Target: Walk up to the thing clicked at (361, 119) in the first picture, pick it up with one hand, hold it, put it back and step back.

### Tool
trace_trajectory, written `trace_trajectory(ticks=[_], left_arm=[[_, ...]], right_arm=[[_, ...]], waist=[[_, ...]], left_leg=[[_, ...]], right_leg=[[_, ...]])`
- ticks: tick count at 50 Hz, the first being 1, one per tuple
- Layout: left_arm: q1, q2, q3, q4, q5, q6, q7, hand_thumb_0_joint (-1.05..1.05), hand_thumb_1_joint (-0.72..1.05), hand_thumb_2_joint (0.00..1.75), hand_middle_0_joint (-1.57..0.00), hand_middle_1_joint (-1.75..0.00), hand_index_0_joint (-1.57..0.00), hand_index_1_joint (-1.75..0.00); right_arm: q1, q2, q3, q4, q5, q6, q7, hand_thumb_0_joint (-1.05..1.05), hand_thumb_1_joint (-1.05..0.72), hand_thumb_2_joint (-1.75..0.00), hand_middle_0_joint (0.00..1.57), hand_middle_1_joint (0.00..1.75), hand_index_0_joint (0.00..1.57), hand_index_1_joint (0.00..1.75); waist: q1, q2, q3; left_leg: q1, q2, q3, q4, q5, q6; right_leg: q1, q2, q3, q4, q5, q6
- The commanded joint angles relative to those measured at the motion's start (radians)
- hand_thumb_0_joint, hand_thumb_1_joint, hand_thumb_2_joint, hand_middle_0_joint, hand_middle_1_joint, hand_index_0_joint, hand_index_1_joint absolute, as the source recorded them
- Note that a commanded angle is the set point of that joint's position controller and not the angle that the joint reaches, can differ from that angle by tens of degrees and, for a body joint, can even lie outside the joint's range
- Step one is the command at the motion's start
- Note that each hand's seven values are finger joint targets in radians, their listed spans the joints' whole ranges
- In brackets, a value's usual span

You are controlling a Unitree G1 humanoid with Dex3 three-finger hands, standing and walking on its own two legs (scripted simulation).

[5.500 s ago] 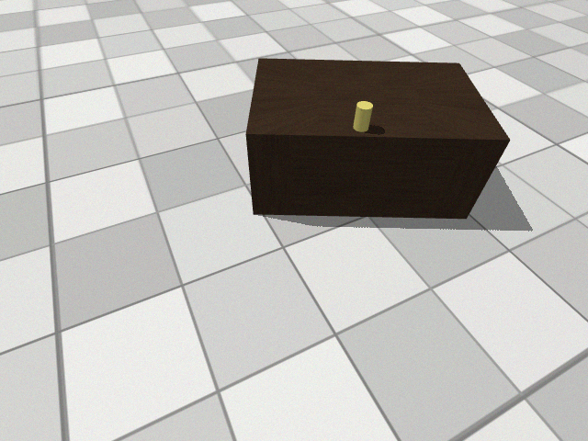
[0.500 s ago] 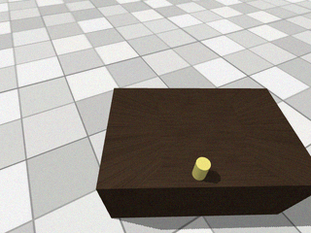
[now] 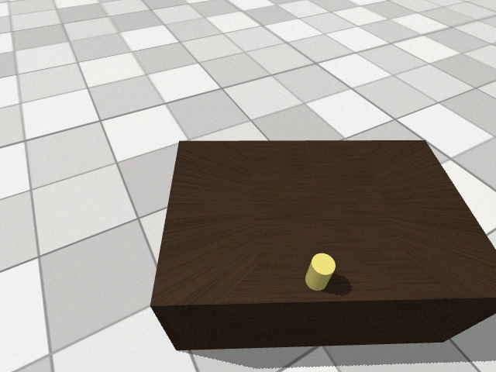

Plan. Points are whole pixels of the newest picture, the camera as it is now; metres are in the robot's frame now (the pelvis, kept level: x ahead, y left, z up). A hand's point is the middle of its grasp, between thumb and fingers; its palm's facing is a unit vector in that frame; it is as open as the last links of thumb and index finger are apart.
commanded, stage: stand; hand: right
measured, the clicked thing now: (319, 272) +0.42 -0.20 -0.28
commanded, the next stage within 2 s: go down in 1.44 s
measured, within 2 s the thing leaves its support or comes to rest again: neither
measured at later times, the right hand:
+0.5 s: hand out of the picture +0.07 -0.25 -0.16, palm faces -0.01 +0.94 -0.34, open 7.4 cm
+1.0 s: hand out of the picture +0.06 -0.25 -0.16, palm faces -0.01 +0.94 -0.34, open 7.4 cm
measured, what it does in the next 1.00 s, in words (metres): stands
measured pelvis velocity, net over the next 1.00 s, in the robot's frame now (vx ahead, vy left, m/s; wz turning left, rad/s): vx -0.01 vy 0.01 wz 0.00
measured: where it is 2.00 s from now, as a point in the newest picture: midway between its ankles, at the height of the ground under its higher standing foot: outside the picture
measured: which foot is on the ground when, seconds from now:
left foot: down 0.00-1.00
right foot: down 0.00-1.00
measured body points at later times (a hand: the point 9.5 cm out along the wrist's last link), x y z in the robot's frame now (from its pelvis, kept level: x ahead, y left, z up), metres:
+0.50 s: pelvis -0.01 +0.00 +0.00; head +0.00 +0.00 +0.45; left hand +0.06 +0.30 -0.13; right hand +0.07 -0.30 -0.13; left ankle +0.02 +0.13 -0.75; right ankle -0.05 -0.13 -0.75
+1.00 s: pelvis -0.01 +0.01 +0.00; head +0.00 +0.01 +0.45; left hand +0.05 +0.31 -0.14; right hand +0.06 -0.30 -0.13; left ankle +0.02 +0.13 -0.75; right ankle -0.05 -0.13 -0.75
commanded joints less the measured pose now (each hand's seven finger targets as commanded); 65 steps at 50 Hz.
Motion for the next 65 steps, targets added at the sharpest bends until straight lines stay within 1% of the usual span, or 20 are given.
trace_trajectory(ticks=[1,4,5,7,8,11,17,22,24,28,29,34,36,40,42,52,56,57,60,65], left_arm=[[-0.019,0.209,0.035,-0.056,-0.007,-0.014,0.013,0.0,0.9,0.9,-0.2,-0.3,-0.2,-0.3],[-0.009,0.212,0.034,-0.054,-0.007,-0.016,0.014,0.0,0.9,0.9,-0.2,-0.3,-0.2,-0.3],[-0.021,0.22,0.037,-0.057,-0.006,-0.016,0.015,0.0,0.9,0.9,-0.2,-0.3,-0.2,-0.3],[-0.023,0.218,0.037,-0.06,-0.005,-0.015,0.013,0.0,0.9,0.9,-0.2,-0.3,-0.2,-0.3],[-0.019,0.216,0.037,-0.06,-0.005,-0.014,0.013,0.0,0.9,0.9,-0.2,-0.3,-0.2,-0.3],[-0.024,0.216,0.038,-0.06,-0.003,-0.014,0.012,0.0,0.9,0.9,-0.2,-0.3,-0.2,-0.3],[-0.017,0.217,0.04,-0.066,-0.003,-0.015,0.011,0.0,0.9,0.9,-0.2,-0.3,-0.2,-0.3],[-0.016,0.215,0.038,-0.067,-0.004,-0.013,0.009,0.0,0.9,0.9,-0.2,-0.3,-0.2,-0.3],[-0.016,0.216,0.036,-0.067,-0.004,-0.014,0.011,0.0,0.9,0.9,-0.2,-0.3,-0.2,-0.3],[-0.006,0.215,0.035,-0.065,-0.003,-0.014,0.009,0.0,0.9,0.9,-0.2,-0.3,-0.2,-0.3],[-0.01,0.217,0.036,-0.068,-0.003,-0.014,0.01,0.0,0.9,0.9,-0.2,-0.3,-0.2,-0.3],[-0.002,0.216,0.034,-0.066,-0.003,-0.016,0.01,0.0,0.9,0.9,-0.2,-0.3,-0.2,-0.3],[-0.008,0.22,0.036,-0.066,-0.004,-0.014,0.01,0.0,0.9,0.9,-0.2,-0.3,-0.2,-0.3],[0.002,0.215,0.035,-0.062,-0.002,-0.012,0.009,0.0,0.9,0.9,-0.2,-0.3,-0.2,-0.3],[0.003,0.216,0.036,-0.065,-0.003,-0.011,0.009,0.0,0.9,0.9,-0.2,-0.3,-0.2,-0.3],[0.002,0.215,0.037,-0.066,-0.002,-0.01,0.009,0.0,0.9,0.9,-0.2,-0.3,-0.2,-0.3],[0.006,0.216,0.037,-0.067,-0.001,-0.01,0.008,0.0,0.9,0.9,-0.2,-0.3,-0.2,-0.3],[0.012,0.217,0.036,-0.065,-0.002,-0.01,0.007,0.0,0.9,0.9,-0.2,-0.3,-0.2,-0.3],[0.009,0.217,0.035,-0.068,-0.005,-0.014,0.01,0.0,0.9,0.9,-0.2,-0.3,-0.2,-0.3],[0.004,0.215,0.034,-0.07,-0.004,-0.012,0.011,0.0,0.9,0.9,-0.2,-0.3,-0.2,-0.3]], right_arm=[[-0.04,-0.221,-0.036,-0.059,-0.001,-0.021,-0.013,0.0,-0.9,-0.9,0.2,0.3,0.2,0.3],[-0.05,-0.219,-0.036,-0.064,0.001,-0.02,-0.012,0.0,-0.9,-0.9,0.2,0.3,0.2,0.3],[-0.04,-0.207,-0.033,-0.063,0.0,-0.02,-0.012,0.0,-0.9,-0.9,0.2,0.3,0.2,0.3],[-0.037,-0.216,-0.035,-0.063,-0.001,-0.02,-0.013,0.0,-0.9,-0.9,0.2,0.3,0.2,0.3],[-0.052,-0.217,-0.035,-0.065,0.0,-0.02,-0.013,0.0,-0.9,-0.9,0.2,0.3,0.2,0.3],[-0.046,-0.216,-0.036,-0.066,-0.001,-0.017,-0.011,0.0,-0.9,-0.9,0.2,0.3,0.2,0.3],[-0.04,-0.216,-0.035,-0.068,-0.001,-0.022,-0.011,0.0,-0.9,-0.9,0.2,0.3,0.2,0.3],[-0.04,-0.22,-0.037,-0.066,-0.002,-0.023,-0.012,0.0,-0.9,-0.9,0.2,0.3,0.2,0.3],[-0.039,-0.215,-0.036,-0.067,-0.001,-0.023,-0.011,0.0,-0.9,-0.9,0.2,0.3,0.2,0.3],[-0.034,-0.225,-0.038,-0.063,-0.002,-0.021,-0.011,0.0,-0.9,-0.9,0.2,0.3,0.2,0.3],[-0.032,-0.22,-0.038,-0.064,-0.003,-0.02,-0.01,0.0,-0.9,-0.9,0.2,0.3,0.2,0.3],[-0.033,-0.219,-0.038,-0.066,-0.001,-0.019,-0.009,0.0,-0.9,-0.9,0.2,0.3,0.2,0.3],[-0.024,-0.215,-0.037,-0.062,-0.004,-0.019,-0.009,0.0,-0.9,-0.9,0.2,0.3,0.2,0.3],[-0.018,-0.22,-0.039,-0.062,-0.002,-0.018,-0.009,0.0,-0.9,-0.9,0.2,0.3,0.2,0.3],[-0.027,-0.219,-0.039,-0.065,-0.004,-0.019,-0.008,0.0,-0.9,-0.9,0.2,0.3,0.2,0.3],[-0.018,-0.219,-0.037,-0.067,-0.002,-0.022,-0.01,0.0,-0.9,-0.9,0.2,0.3,0.2,0.3],[-0.016,-0.219,-0.037,-0.068,-0.003,-0.019,-0.011,0.0,-0.9,-0.9,0.2,0.3,0.2,0.3],[-0.015,-0.221,-0.036,-0.066,-0.002,-0.02,-0.011,0.0,-0.9,-0.9,0.2,0.3,0.2,0.3],[-0.01,-0.22,-0.035,-0.066,-0.002,-0.024,-0.01,0.0,-0.9,-0.9,0.2,0.3,0.2,0.3],[-0.012,-0.217,-0.035,-0.068,-0.001,-0.02,-0.012,0.0,-0.9,-0.9,0.2,0.3,0.2,0.3]], waist=[[0.003,0.01,-0.092],[0.006,0.006,-0.081],[-0.002,-0.013,-0.079],[-0.002,0.007,-0.076],[0.003,0.009,-0.072],[0.0,-0.003,-0.059],[0.004,0.012,-0.075],[0.003,0.008,-0.067],[0.002,0.0,-0.065],[0.002,0.01,-0.051],[0.002,0.007,-0.063],[0.002,0.002,-0.064],[-0.003,0.001,-0.044],[-0.002,0.007,-0.035],[0.003,0.007,-0.043],[0.001,0.008,-0.048],[0.002,0.006,-0.054],[0.002,0.01,-0.057],[0.003,0.005,-0.073],[0.001,0.005,-0.075]], left_leg=[[0.103,0.115,-0.082,-0.018,0.26,0.028],[0.108,0.116,-0.083,-0.013,0.267,0.031],[0.103,0.116,-0.084,-0.018,0.265,0.028],[0.096,0.112,-0.079,-0.025,0.21,0.028],[0.102,0.115,-0.085,-0.026,0.219,0.03],[0.091,0.11,-0.085,-0.04,0.141,0.031],[0.097,0.115,-0.086,-0.033,0.195,0.033],[0.097,0.116,-0.089,-0.042,0.176,0.031],[0.098,0.115,-0.091,-0.039,0.194,0.031],[0.089,0.109,-0.089,-0.046,0.132,0.031],[0.089,0.114,-0.09,-0.04,0.152,0.035],[0.089,0.111,-0.089,-0.037,0.147,0.037],[0.073,0.106,-0.09,-0.051,0.114,0.03],[0.063,0.105,-0.098,-0.061,0.077,0.032],[0.074,0.108,-0.096,-0.051,0.087,0.034],[0.072,0.109,-0.102,-0.049,0.13,0.033],[0.069,0.106,-0.098,-0.045,0.095,0.035],[0.076,0.107,-0.101,-0.045,0.11,0.034],[0.089,0.113,-0.098,-0.029,0.215,0.034],[0.079,0.107,-0.089,-0.023,0.195,0.034]], right_leg=[[-0.043,-0.11,0.066,-0.047,0.238,-0.036],[-0.047,-0.111,0.065,-0.052,0.245,-0.034],[-0.046,-0.109,0.064,-0.049,0.246,-0.034],[-0.046,-0.113,0.073,-0.061,0.211,-0.037],[-0.052,-0.11,0.068,-0.058,0.212,-0.037],[-0.066,-0.108,0.071,-0.072,0.141,-0.038],[-0.052,-0.112,0.073,-0.061,0.18,-0.042],[-0.065,-0.107,0.072,-0.061,0.143,-0.043],[-0.067,-0.107,0.069,-0.057,0.158,-0.041],[-0.077,-0.106,0.075,-0.073,0.126,-0.042],[-0.067,-0.109,0.074,-0.066,0.139,-0.042],[-0.069,-0.109,0.077,-0.072,0.136,-0.041],[-0.078,-0.106,0.077,-0.072,0.104,-0.043],[-0.084,-0.103,0.072,-0.074,0.066,-0.044],[-0.087,-0.104,0.074,-0.074,0.072,-0.045],[-0.077,-0.104,0.071,-0.062,0.096,-0.043],[-0.077,-0.108,0.072,-0.064,0.088,-0.046],[-0.073,-0.107,0.075,-0.062,0.104,-0.045],[-0.058,-0.109,0.07,-0.051,0.17,-0.04],[-0.043,-0.114,0.072,-0.058,0.181,-0.041]])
